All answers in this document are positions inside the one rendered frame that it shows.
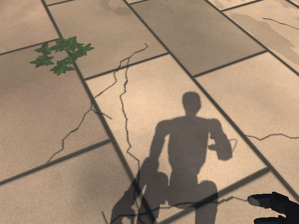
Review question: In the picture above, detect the robot right hand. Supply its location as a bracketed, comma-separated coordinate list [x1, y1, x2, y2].
[248, 191, 299, 224]

